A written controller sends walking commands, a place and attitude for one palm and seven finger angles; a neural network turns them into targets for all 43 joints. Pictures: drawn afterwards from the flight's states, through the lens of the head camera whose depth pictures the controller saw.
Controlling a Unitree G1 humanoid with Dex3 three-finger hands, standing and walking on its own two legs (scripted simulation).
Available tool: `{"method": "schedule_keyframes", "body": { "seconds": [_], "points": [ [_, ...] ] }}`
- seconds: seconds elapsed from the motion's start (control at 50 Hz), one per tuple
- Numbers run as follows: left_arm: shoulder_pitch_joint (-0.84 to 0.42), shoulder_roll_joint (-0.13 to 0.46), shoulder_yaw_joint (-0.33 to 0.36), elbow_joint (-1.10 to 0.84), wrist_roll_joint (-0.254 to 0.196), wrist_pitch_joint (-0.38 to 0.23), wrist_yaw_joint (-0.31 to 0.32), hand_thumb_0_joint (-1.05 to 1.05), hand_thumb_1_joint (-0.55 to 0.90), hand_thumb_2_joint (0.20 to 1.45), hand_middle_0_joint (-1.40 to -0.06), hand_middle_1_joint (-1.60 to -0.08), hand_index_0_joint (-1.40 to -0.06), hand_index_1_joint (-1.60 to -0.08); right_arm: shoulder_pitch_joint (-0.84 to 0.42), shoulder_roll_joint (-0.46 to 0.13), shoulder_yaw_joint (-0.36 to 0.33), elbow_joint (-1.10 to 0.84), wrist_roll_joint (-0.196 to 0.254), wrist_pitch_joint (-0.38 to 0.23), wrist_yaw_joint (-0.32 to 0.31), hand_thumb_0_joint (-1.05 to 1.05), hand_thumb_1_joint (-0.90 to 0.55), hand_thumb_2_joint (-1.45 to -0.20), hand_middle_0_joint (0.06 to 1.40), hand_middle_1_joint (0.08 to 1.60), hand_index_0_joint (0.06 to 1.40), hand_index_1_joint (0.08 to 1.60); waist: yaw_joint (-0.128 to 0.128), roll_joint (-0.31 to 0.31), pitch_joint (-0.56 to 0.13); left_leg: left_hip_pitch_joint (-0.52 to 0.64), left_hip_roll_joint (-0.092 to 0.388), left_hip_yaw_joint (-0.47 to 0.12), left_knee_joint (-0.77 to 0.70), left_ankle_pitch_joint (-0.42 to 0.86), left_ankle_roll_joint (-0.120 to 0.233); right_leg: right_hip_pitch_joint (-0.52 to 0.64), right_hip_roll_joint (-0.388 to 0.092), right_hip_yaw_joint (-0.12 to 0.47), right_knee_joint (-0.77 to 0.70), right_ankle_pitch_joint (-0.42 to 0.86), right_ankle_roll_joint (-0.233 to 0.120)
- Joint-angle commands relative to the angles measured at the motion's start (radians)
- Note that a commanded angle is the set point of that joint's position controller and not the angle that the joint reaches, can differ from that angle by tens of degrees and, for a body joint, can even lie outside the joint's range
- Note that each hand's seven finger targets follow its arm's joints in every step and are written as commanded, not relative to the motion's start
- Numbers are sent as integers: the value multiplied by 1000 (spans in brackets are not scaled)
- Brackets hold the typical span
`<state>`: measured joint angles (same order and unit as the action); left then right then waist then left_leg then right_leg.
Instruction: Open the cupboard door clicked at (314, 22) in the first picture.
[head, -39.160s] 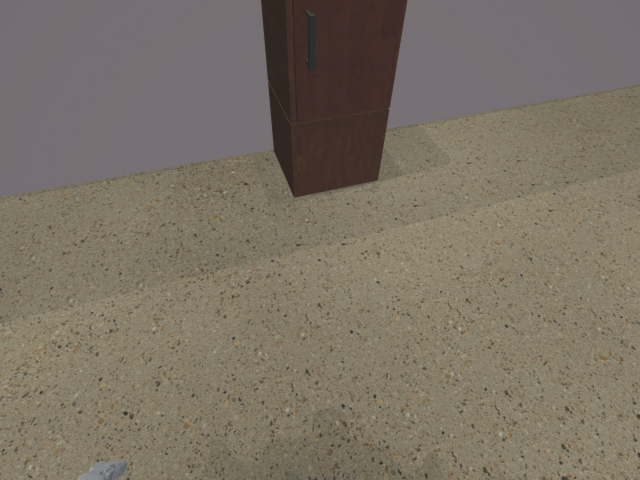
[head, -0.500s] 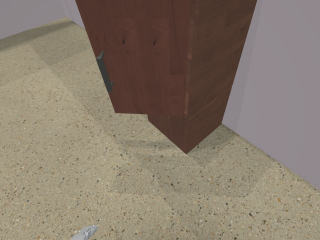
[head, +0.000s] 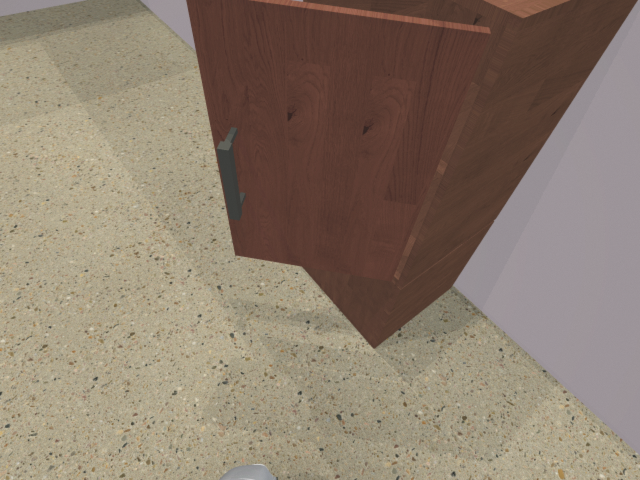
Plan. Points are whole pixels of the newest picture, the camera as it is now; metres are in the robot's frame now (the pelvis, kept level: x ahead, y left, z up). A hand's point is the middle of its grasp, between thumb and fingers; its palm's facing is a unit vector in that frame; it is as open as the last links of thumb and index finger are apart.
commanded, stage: come to a stop and stand still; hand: left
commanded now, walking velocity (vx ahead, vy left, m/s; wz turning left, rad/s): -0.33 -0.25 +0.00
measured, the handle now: (234, 176) +0.59 +0.22 -0.03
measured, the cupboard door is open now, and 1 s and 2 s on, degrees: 43 43 43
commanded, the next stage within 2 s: look again from close up in 1.22 s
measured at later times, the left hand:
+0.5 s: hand out of the picture +0.10 +0.14 -0.15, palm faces -0.05 -0.96 -0.27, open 7.4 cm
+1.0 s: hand out of the picture +0.02 +0.09 -0.16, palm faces +0.02 -0.98 -0.18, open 7.3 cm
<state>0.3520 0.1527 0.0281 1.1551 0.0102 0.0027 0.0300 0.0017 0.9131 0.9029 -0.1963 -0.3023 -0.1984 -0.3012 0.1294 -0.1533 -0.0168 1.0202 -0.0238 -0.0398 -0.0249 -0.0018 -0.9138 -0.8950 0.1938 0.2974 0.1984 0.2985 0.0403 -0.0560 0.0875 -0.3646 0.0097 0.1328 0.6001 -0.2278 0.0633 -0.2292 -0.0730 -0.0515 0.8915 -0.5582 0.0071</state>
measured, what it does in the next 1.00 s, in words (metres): steps on the spot: right foot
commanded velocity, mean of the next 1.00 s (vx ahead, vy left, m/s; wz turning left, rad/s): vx -0.04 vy -0.03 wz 0.00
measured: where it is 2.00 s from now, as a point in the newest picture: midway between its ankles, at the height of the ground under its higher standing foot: outside the picture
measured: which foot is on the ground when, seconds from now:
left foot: down 0.00-1.00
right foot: up 0.00-0.38, down 0.40-1.00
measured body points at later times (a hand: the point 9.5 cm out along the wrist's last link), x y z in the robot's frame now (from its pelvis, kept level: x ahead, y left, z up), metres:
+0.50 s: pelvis +0.01 -0.05 +0.01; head +0.03 -0.07 +0.46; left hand +0.10 +0.19 -0.13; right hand +0.01 -0.31 -0.15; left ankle +0.04 +0.08 -0.71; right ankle -0.03 -0.17 -0.72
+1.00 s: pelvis +0.03 -0.08 +0.02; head +0.04 -0.08 +0.47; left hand +0.02 +0.14 -0.14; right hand +0.02 -0.30 -0.14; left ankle +0.01 +0.05 -0.72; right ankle -0.03 -0.17 -0.72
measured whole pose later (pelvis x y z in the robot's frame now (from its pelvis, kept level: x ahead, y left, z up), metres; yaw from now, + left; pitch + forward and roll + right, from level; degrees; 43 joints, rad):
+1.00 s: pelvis +0.03 -0.08 +0.02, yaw -1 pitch +0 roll +0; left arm 0.27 0.14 0.01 1.14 0.00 0.00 0.03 0.00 0.92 0.90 -0.20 -0.30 -0.20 -0.30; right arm 0.25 -0.14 -0.01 1.15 -0.01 0.00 -0.04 0.00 -0.92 -0.89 0.20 0.30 0.20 0.30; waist 0.00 -0.01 0.03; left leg -0.15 0.03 0.03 0.42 -0.25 -0.02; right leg -0.10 0.01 -0.06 0.40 -0.30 -0.03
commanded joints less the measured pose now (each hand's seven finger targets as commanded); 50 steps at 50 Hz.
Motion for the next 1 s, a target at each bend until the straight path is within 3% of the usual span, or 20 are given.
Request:
{"method": "schedule_keyframes", "body": {
  "seconds": [0.0,0.02,0.08,0.18,0.22,0.28,0.34,0.36,0.38,0.4,0.44,0.5,0.54,0.56,0.58,0.6,0.66,0.72,0.82,0.98],
  "points": [
    [34,59,13,-54,-2,18,2,0,900,900,-200,-300,-200,-300,91,-166,-21,0,4,21,-38,0,-900,-900,200,300,200,300,-34,161,-121,148,344,-268,-276,628,118,-115,-19,57,92,36,20],
    [29,75,19,-66,-1,26,-1,0,900,900,-200,-300,-200,-300,91,-181,-28,0,5,26,-43,0,-900,-900,200,300,200,300,-34,121,-131,171,353,-260,-257,671,126,-133,-11,50,86,40,20],
    [1,92,45,-112,10,54,-4,0,900,900,-200,-300,-200,-300,105,-201,-53,-6,5,42,-49,0,-900,-900,200,300,200,300,-43,138,-174,190,381,-244,-258,621,142,-217,14,68,229,77,30],
    [-69,90,56,-181,13,68,-13,0,900,900,-200,-300,-200,-300,73,-203,-63,-31,-2,44,-41,0,-900,-900,200,300,200,300,-39,192,-153,151,345,-214,-272,461,119,-241,28,69,201,127,37],
    [-99,89,50,-203,15,62,-15,0,900,900,-200,-300,-200,-300,72,-198,-64,-37,-7,46,-34,0,-900,-900,200,300,200,300,-43,228,-129,121,329,-208,-273,389,111,-198,25,44,86,104,29],
    [-113,79,38,-215,11,47,-16,0,900,900,-200,-300,-200,-300,88,-223,-75,-34,-10,51,-19,0,-900,-900,200,300,200,300,-54,263,-176,154,308,-218,-264,288,93,-107,40,-3,-118,110,18],
    [-58,110,38,-199,10,30,-13,0,900,900,-200,-300,-200,-300,105,-213,-75,-32,-1,59,-6,0,-900,-900,200,300,200,300,-25,174,-166,63,240,-192,-186,171,31,82,54,-29,-425,308,9],
    [-55,154,41,-201,14,22,-8,0,900,900,-200,-300,-200,-300,118,-178,-72,-34,7,61,-1,0,-900,-900,200,300,200,300,-26,66,-149,14,175,-151,-116,50,-20,119,-14,57,-535,353,-12],
    [-82,222,47,-206,20,12,-3,0,900,900,-200,-300,-200,-300,123,-110,-60,-51,14,66,6,0,-900,-900,200,300,200,300,-45,-137,-120,-62,63,-52,-16,-163,-84,84,-201,257,-619,372,-82],
    [-124,247,38,-220,18,10,-4,0,900,900,-200,-300,-200,-300,86,-101,-47,-69,11,76,14,0,-900,-900,200,300,200,300,-37,-144,-92,-17,22,-76,97,-279,-92,-49,-276,273,-654,375,-149],
    [-186,202,26,-210,15,-2,3,0,900,900,-200,-300,-200,-300,86,-96,-46,-47,2,88,8,0,-900,-900,200,300,200,300,-59,-211,-68,-9,22,-112,174,-249,-85,-56,-201,221,-603,557,-158],
    [-184,174,16,-185,6,-12,1,0,900,900,-200,-300,-200,-300,143,-91,-38,5,10,79,4,0,-900,-900,200,300,200,300,-67,-147,-74,37,17,-90,107,-187,-99,32,-149,130,-529,768,-147],
    [-165,166,15,-161,-1,-13,2,0,900,900,-200,-300,-200,-300,164,-77,-28,31,11,68,0,0,-900,-900,200,300,200,300,-70,-87,-66,125,18,-91,-81,-60,-98,36,-126,124,-488,739,-116],
    [-157,155,12,-151,-8,-14,1,0,900,900,-200,-300,-200,-300,186,-85,-24,50,10,57,-2,0,-900,-900,200,300,200,300,-71,-20,-82,192,43,-123,-167,115,-85,20,-101,119,-465,675,-84],
    [-128,128,6,-142,-15,-13,-2,0,900,900,-200,-300,-200,-300,184,-108,-21,60,6,43,-7,0,-900,-900,200,300,200,300,-51,72,-99,233,108,-184,-187,276,-61,7,-55,101,-455,595,-48],
    [-120,112,7,-139,-13,-8,0,0,900,900,-200,-300,-200,-300,177,-128,-22,62,4,42,-11,0,-900,-900,200,300,200,300,-41,92,-92,193,143,-205,-193,264,-46,38,-30,92,-492,481,-31],
    [-115,112,7,-109,-12,3,-3,0,900,900,-200,-300,-200,-300,159,-110,-14,86,6,38,-17,0,-900,-900,200,300,200,300,-33,190,-64,135,126,-214,-243,163,-38,83,-20,80,-516,380,-29],
    [-97,107,3,-86,-10,-6,-6,0,900,900,-200,-300,-200,-300,172,-93,-12,94,8,37,-19,0,-900,-900,200,300,200,300,-37,58,-56,170,101,-181,-230,144,-52,80,-29,95,-555,434,-37],
    [-76,96,-2,-66,-9,-16,-2,0,900,900,-200,-300,-200,-300,187,-84,-9,112,10,35,-22,0,-900,-900,200,300,200,300,-46,14,-66,221,98,-160,-221,185,-57,80,-40,90,-562,522,-40],
    [-35,86,-7,-38,-8,-21,3,0,900,900,-200,-300,-200,-300,191,-83,-2,122,9,32,-25,0,-900,-900,200,300,200,300,-47,36,-45,234,93,-157,-227,212,-59,88,-46,89,-561,574,-41]
  ]
}}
